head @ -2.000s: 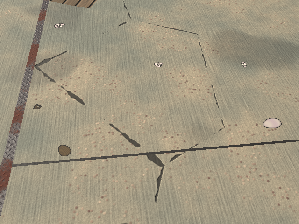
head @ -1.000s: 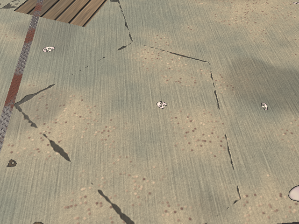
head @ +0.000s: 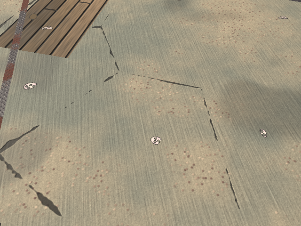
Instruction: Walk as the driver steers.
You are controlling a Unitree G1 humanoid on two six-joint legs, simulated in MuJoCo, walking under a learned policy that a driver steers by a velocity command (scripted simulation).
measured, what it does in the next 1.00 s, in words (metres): walks ahead: right foot, then left foot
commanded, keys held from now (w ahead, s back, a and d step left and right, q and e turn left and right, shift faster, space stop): w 0.06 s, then no key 0.94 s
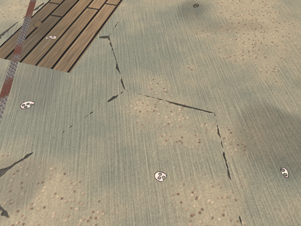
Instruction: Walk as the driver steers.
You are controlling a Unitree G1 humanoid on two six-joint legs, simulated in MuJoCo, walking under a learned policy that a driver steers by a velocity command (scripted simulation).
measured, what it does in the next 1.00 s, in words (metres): stands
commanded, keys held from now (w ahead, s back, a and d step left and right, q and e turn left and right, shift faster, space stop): no key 1.00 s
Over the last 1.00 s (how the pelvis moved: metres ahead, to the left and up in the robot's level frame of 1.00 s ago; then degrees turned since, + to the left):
0.25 -0.06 -0.01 0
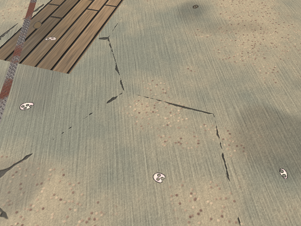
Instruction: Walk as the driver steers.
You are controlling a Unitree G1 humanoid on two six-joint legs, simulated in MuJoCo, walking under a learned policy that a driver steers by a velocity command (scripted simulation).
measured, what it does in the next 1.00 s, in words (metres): walks ahead: left foot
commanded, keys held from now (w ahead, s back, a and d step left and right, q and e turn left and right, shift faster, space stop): no key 0.32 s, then w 0.68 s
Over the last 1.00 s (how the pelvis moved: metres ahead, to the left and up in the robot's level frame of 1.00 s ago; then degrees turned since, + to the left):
0.00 -0.01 0.00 0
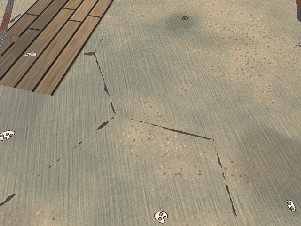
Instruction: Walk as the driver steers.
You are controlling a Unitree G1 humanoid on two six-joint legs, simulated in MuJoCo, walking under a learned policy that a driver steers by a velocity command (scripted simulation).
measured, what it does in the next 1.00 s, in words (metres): walks ahead: right foot, then left foot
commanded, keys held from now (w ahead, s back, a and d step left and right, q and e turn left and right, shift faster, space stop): w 1.00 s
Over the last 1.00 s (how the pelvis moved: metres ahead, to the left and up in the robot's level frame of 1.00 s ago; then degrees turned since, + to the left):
0.19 0.08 0.00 1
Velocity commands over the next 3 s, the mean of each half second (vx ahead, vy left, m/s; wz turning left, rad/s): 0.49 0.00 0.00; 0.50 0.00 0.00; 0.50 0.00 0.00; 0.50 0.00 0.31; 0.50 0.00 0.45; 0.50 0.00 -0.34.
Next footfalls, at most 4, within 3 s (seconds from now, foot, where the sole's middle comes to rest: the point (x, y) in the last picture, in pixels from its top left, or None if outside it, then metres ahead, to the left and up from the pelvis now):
0.16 right None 0.31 -0.13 -0.78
0.70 left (112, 203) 0.61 0.12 -0.78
1.26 right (157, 143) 0.93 -0.11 -0.78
1.82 left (112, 102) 1.24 0.13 -0.78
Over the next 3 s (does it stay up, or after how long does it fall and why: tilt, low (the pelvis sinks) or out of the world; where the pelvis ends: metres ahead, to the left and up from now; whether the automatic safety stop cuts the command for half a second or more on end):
stays up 1.67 0.21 0.00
